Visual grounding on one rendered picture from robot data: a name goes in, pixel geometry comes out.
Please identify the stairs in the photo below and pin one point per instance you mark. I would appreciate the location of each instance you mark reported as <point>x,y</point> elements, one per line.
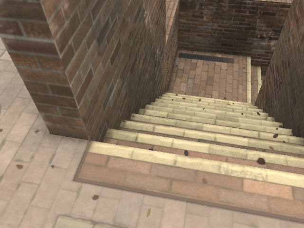
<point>256,82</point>
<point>212,129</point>

